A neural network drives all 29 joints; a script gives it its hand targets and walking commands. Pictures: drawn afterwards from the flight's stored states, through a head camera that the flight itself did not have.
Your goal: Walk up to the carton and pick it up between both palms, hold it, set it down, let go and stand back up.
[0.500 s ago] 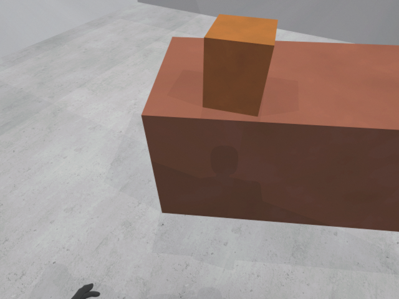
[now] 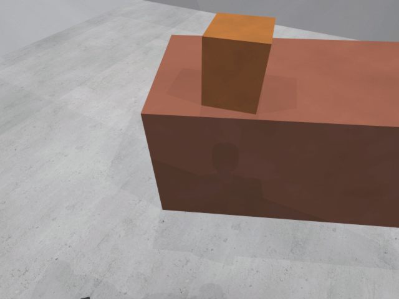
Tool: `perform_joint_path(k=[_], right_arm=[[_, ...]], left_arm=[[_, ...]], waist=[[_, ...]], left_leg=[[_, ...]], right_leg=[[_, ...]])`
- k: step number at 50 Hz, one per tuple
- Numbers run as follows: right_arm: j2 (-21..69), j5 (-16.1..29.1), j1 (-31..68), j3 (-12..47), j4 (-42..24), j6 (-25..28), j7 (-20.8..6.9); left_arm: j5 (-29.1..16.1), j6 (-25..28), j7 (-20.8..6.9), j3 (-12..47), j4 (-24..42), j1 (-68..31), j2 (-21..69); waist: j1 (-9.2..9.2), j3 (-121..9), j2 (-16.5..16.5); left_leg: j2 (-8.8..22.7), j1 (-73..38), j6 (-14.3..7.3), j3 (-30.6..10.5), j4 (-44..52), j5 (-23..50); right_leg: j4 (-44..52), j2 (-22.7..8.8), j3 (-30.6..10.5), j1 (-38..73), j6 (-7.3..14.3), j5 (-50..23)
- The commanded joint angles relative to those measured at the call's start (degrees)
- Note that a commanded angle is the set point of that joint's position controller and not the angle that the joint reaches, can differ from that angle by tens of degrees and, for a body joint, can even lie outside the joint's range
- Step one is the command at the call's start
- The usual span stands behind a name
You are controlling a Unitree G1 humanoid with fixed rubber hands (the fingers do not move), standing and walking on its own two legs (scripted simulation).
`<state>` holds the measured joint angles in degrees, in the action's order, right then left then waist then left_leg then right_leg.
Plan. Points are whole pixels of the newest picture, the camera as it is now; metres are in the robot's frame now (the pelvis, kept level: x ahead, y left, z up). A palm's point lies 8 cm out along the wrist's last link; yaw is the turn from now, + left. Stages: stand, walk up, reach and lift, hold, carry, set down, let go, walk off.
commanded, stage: walk up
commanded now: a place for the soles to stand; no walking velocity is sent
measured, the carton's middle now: (236, 63) +0.84 -0.09 +0.06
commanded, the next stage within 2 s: none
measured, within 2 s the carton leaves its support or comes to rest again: neither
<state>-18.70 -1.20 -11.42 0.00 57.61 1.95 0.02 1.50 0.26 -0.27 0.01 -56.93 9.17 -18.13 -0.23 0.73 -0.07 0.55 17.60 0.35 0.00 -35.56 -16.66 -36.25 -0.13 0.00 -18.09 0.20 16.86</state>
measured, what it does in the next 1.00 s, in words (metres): steps on the spot: left foot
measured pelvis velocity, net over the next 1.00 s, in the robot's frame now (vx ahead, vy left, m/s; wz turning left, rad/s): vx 0.04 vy -0.05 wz -0.09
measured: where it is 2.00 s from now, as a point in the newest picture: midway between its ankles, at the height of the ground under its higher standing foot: outside the picture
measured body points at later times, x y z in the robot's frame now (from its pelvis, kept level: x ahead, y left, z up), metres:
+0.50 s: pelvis +0.03 -0.09 +0.01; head +0.02 -0.11 +0.46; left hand +0.09 +0.22 -0.10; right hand +0.08 -0.41 -0.12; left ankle +0.05 +0.08 -0.68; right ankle +0.04 -0.16 -0.73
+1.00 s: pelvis +0.04 -0.05 +0.01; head +0.05 -0.04 +0.46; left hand +0.15 +0.25 -0.12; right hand +0.10 -0.36 -0.11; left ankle +0.09 +0.05 -0.73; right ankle +0.03 -0.16 -0.73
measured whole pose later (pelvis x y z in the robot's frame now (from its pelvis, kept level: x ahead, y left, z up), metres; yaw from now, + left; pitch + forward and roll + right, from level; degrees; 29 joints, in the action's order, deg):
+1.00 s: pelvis +0.04 -0.05 +0.01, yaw -5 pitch -1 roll -1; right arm -20.2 -1.3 -11.6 -1.0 55.8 2.5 1.5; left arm 1.3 0.3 -0.7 0.0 -56.8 9.6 -21.3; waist -0.8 1.7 -0.5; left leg 0.6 17.5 -1.2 1.7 -33.0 -14.2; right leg -31.9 1.3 0.0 -13.5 1.9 16.5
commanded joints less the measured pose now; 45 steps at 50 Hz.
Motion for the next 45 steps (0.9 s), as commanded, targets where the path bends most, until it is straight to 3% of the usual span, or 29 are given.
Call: perform_joint_path(k=[1,2,4,7,8,10,11,12,13,14,15,16,17,18,19,21,24,26,28,30,31,33,35,36,38,39,40,42,45], right_arm=[[-22.3,-1.0,-5.2,-7.3,-2.7,2.6,3.1],[-23.1,-1.2,-5.4,-7.9,-2.6,3.1,3.4],[-21.4,-0.9,-4.5,-7.6,-3.3,3.7,3.7],[-21.3,-1.0,-5.0,-7.3,-3.7,3.5,3.8],[-20.3,-1.3,-4.3,-7.0,-4.5,3.2,3.0],[-17.7,-0.4,1.7,-5.5,-5.3,2.6,2.5],[-14.9,-0.2,3.1,-5.3,-5.8,1.8,2.1],[-10.5,0.8,2.3,-3.3,-6.6,1.4,2.0],[-11.0,0.6,2.3,-3.0,-7.1,0.7,2.4],[-14.4,0.5,2.2,-3.9,-5.8,0.0,2.6],[-15.1,0.7,0.9,-4.0,-5.7,-0.3,2.7],[-14.9,1.0,1.6,-3.8,-5.4,-0.5,2.2],[-14.8,0.8,1.2,-3.8,-5.2,-0.5,1.8],[-13.9,1.1,0.5,-4.1,-5.1,-0.6,1.5],[-13.6,0.7,-0.3,-3.9,-4.8,-0.5,1.2],[-13.0,0.3,-0.3,-4.1,-4.9,-0.9,1.1],[-13.1,0.3,2.6,-4.1,-5.2,-0.6,1.2],[-13.0,0.4,2.1,-4.0,-5.4,-0.6,1.4],[-12.9,0.6,3.7,-4.0,-6.6,-0.1,1.6],[-12.8,0.6,2.7,-3.9,-6.2,0.0,1.8],[-13.0,0.6,2.2,-4.1,-6.0,0.1,1.8],[-12.4,0.9,0.5,-3.9,-6.5,0.5,1.9],[-10.7,0.4,-0.5,-3.4,-4.8,1.0,1.8],[-12.0,0.4,-1.5,-4.0,-4.4,1.4,1.8],[-16.8,-0.9,-1.2,-4.5,-4.1,2.1,2.2],[-17.9,-0.8,0.5,-4.3,-5.0,2.1,2.3],[-18.8,-0.4,2.6,-4.1,-4.8,2.0,2.0],[-17.3,-0.9,4.5,-3.8,-4.8,2.0,1.5],[-15.8,-0.2,6.3,-3.5,-5.2,1.8,1.1]], left_arm=[[2.0,-1.3,-1.4,-5.1,6.5,-1.1,-12.2],[2.2,-1.6,-1.6,-5.5,6.6,-2.0,-13.5],[1.7,-1.4,-2.0,-5.6,7.6,-0.9,-14.3],[1.6,-1.0,-2.4,-6.3,7.9,-1.1,-13.9],[0.5,-0.3,-2.4,-6.0,7.9,0.0,-12.7],[0.6,0.7,-1.9,-5.5,5.2,5.2,-11.9],[0.7,1.0,-1.2,-6.2,3.4,9.6,-13.8],[1.0,2.0,-0.5,-7.1,3.0,11.3,-18.6],[0.9,2.0,-0.2,-7.0,3.6,9.9,-20.6],[0.7,1.1,0.0,-6.9,4.2,7.2,-21.5],[0.5,1.1,0.2,-7.5,5.0,5.7,-22.6],[0.6,1.2,0.2,-7.1,5.3,5.9,-21.1],[0.3,1.3,0.3,-6.1,5.3,3.4,-18.5],[0.0,1.7,0.6,-6.2,5.6,2.7,-17.9],[0.1,1.9,0.6,-5.9,5.9,3.6,-18.1],[-0.1,2.6,0.7,-5.9,5.1,5.0,-18.1],[-0.4,2.6,0.9,-5.3,5.0,6.1,-18.0],[-0.3,2.6,0.9,-5.4,4.5,6.5,-17.8],[-0.3,2.3,1.0,-5.6,4.6,7.4,-18.0],[-0.4,2.3,1.0,-5.8,5.0,6.9,-18.5],[-0.5,2.2,0.9,-5.7,5.5,5.9,-18.7],[-0.7,1.7,0.9,-5.1,5.4,5.1,-17.3],[-1.2,1.6,0.7,-4.4,4.5,1.4,-16.2],[-1.5,1.4,0.6,-4.0,5.1,0.0,-15.7],[-2.5,1.3,0.5,-2.5,4.9,0.1,-11.2],[-2.0,0.5,0.5,-2.8,4.1,0.8,-12.4],[-1.7,-0.1,0.3,-3.4,2.4,1.5,-14.2],[-1.2,0.1,-0.3,-3.6,1.3,4.1,-13.0],[-1.1,0.6,-0.2,-3.5,-0.7,3.8,-13.4]], waist=[[2.05,3.8,5.6],[2.51,6.0,3.7],[2.19,4.1,4.2],[2.16,0.9,3.2],[1.00,1.1,9.0],[-2.76,-1.4,5.6],[-4.36,-2.7,2.9],[-4.40,-1.9,-10.7],[-3.27,-0.6,-10.9],[-3.20,0.2,-7.2],[-2.44,3.5,-9.1],[-2.43,4.4,-6.2],[-1.17,7.7,-6.7],[-0.99,9.3,-6.3],[-1.11,6.5,-7.6],[-1.37,7.2,-7.5],[-2.39,6.4,-4.9],[-2.08,6.4,-4.0],[-2.94,6.4,-8.7],[-1.96,4.1,-4.4],[-2.02,3.5,-6.5],[-1.30,2.7,-5.8],[1.30,1.8,-5.0],[2.61,1.6,-2.7],[1.17,-0.4,9.2],[0.34,0.7,5.7],[0.12,1.3,6.1],[-0.95,3.6,10.3],[-1.58,2.8,7.1]], left_leg=[[22.2,-6.6,-15.0,-27.1,21.6,-19.9],[23.9,-5.6,-16.3,-28.5,22.9,-19.0],[22.5,-9.0,-15.9,-25.7,18.7,-6.6],[19.8,-10.2,-14.1,-17.5,12.8,8.9],[16.9,-8.1,-12.3,-13.2,11.2,8.1],[12.0,-2.7,-8.3,-4.9,3.2,12.9],[7.4,2.1,-4.7,-0.1,-6.0,9.9],[0.5,13.3,-0.1,3.9,-16.8,-3.3],[-0.2,18.6,-0.4,1.9,-18.0,-15.9],[1.3,17.9,-1.6,-0.7,-20.0,-16.6],[2.7,18.1,-1.9,-1.5,-21.7,-14.8],[2.9,16.5,-2.4,-2.8,-21.7,-10.9],[3.5,16.3,-2.0,-2.4,-18.4,-8.4],[3.4,14.3,-1.9,-3.5,-17.1,-5.6],[2.7,12.6,-1.6,-2.8,-16.3,-6.1],[2.3,12.3,-1.6,-2.6,-16.1,-4.3],[1.9,11.5,-1.0,-1.4,-12.7,-5.3],[1.6,11.2,-1.3,-1.3,-11.8,-5.5],[1.4,13.2,-1.6,0.0,-9.3,-5.6],[1.3,9.1,-1.7,-1.1,-8.6,-6.9],[1.3,7.0,-1.7,-0.2,-7.0,-8.1],[0.7,4.1,-2.4,0.7,-2.2,-5.8],[0.4,-2.6,-3.5,1.0,7.7,2.5],[1.8,-7.9,-3.7,-1.1,13.5,8.0],[15.3,-11.1,-8.5,-18.9,18.9,12.7],[18.1,-8.2,-11.5,-22.4,19.8,2.6],[18.1,-3.1,-12.6,-21.5,21.2,-7.2],[14.6,0.4,-10.4,-17.7,21.6,-10.6],[13.0,-2.4,-8.1,-15.2,17.7,2.1]], right_leg=[[-12.4,-2.1,-2.8,-15.5,2.0,11.8],[-16.3,-3.4,-4.7,-17.4,1.6,12.7],[-16.4,-4.1,-6.6,-17.9,1.5,12.0],[-11.4,-3.9,-4.1,-13.7,1.0,14.0],[-6.4,-2.9,-2.7,-9.9,1.2,14.5],[7.2,-1.2,1.3,1.6,2.1,2.0],[13.6,-3.0,-3.3,9.8,3.0,-3.6],[18.4,-13.2,-21.7,14.5,6.3,-12.0],[19.4,-17.1,-27.8,16.3,8.5,-9.2],[21.4,-16.8,-26.9,12.6,7.6,1.9],[22.6,-16.9,-26.1,9.8,5.7,3.0],[22.7,-14.9,-24.7,8.5,3.5,3.1],[23.3,-12.4,-20.2,5.8,3.3,4.1],[24.0,-11.7,-19.1,4.3,1.2,1.9],[22.5,-10.7,-17.6,6.3,3.2,-2.0],[21.1,-10.9,-16.2,7.2,2.7,-11.1],[19.4,-11.8,-15.8,8.7,7.0,-13.7],[19.8,-12.3,-16.8,9.2,6.0,-15.7],[18.2,-11.0,-15.6,13.6,5.6,-20.2],[17.4,-13.9,-18.0,11.6,7.4,-20.6],[16.9,-14.0,-17.4,11.3,8.0,-19.4],[14.4,-12.1,-14.4,9.3,7.1,-22.0],[9.6,-11.1,-11.8,5.3,7.4,-22.5],[7.0,-9.9,-10.1,2.4,6.2,-19.0],[-0.5,-0.8,-4.6,-3.7,0.5,0.1],[-1.3,-0.2,-2.6,-3.4,0.1,8.5],[-3.1,-0.6,-3.1,-0.4,0.8,12.4],[0.1,-1.6,-3.0,1.6,1.7,11.5],[8.8,-1.1,-2.0,4.2,1.3,2.8]])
